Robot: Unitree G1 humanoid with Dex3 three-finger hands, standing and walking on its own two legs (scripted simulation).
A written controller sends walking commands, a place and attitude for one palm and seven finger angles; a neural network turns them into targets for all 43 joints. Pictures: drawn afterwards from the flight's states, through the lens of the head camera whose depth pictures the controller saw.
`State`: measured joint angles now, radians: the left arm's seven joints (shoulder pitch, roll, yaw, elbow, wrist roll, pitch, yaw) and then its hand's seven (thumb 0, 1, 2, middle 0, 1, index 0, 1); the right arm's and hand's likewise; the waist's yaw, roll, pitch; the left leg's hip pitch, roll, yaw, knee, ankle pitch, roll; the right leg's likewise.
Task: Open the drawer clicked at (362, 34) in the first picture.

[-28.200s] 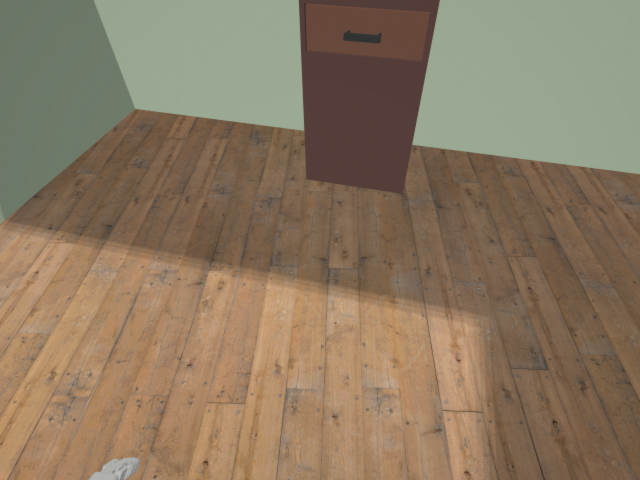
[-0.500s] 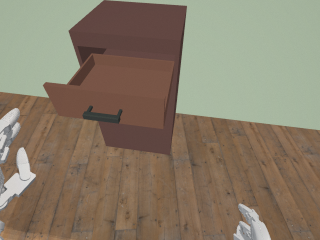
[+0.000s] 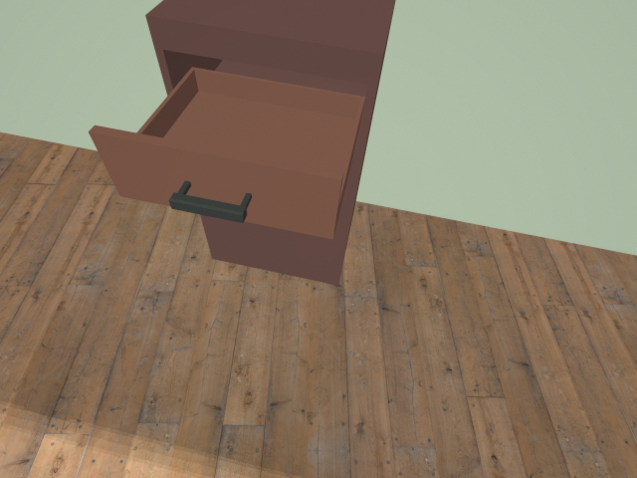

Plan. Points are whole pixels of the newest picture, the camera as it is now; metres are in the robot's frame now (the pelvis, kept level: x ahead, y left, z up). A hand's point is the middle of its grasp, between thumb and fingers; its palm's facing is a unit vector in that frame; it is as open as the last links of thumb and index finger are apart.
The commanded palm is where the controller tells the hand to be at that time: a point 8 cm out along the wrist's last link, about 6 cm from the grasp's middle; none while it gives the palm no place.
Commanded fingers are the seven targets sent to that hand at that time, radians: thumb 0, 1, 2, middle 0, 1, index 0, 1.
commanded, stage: let the arm hang, fingers relaxed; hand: left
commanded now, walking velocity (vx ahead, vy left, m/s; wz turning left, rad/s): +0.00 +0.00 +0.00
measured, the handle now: (212, 200) +0.55 +0.23 -0.04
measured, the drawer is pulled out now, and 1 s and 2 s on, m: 0.30 0.30 0.30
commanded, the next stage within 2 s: look to check the result in 0.64 s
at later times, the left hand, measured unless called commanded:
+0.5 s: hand out of the picture -0.01 +0.19 -0.17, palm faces -0.01 -0.98 -0.18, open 7.4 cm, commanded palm none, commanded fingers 0.00 0.90 0.90 -0.20 -0.30 -0.20 -0.30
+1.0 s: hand out of the picture -0.03 +0.19 -0.17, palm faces +0.00 -0.98 -0.20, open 7.4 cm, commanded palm none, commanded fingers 0.00 0.90 0.90 -0.20 -0.30 -0.20 -0.30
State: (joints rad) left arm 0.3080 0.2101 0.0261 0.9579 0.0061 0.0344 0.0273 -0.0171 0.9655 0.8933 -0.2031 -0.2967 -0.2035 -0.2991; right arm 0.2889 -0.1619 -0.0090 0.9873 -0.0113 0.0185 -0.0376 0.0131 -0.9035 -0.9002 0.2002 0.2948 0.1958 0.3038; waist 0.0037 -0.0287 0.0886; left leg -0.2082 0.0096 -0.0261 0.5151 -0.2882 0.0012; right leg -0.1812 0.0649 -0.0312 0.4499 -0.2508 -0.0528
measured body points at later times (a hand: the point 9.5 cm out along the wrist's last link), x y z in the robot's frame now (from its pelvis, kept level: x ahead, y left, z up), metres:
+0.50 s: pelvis -0.02 +0.02 +0.01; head -0.01 +0.02 +0.46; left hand -0.01 +0.24 -0.15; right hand -0.04 -0.19 -0.16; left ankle -0.01 +0.12 -0.74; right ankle -0.01 -0.09 -0.74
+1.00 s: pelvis -0.02 +0.02 +0.01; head -0.01 +0.01 +0.46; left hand -0.02 +0.24 -0.15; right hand -0.04 -0.19 -0.16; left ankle -0.01 +0.12 -0.74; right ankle -0.01 -0.09 -0.74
